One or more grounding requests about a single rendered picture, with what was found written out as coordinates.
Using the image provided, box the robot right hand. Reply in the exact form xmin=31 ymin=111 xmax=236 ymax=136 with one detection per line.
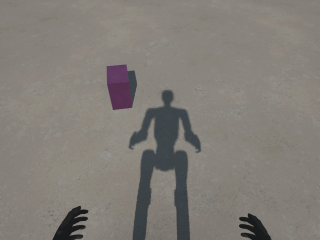
xmin=239 ymin=213 xmax=272 ymax=240

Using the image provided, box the robot left hand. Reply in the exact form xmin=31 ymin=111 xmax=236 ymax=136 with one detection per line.
xmin=52 ymin=206 xmax=89 ymax=240

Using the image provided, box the carton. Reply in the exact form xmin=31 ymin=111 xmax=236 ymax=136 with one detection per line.
xmin=106 ymin=64 xmax=132 ymax=110

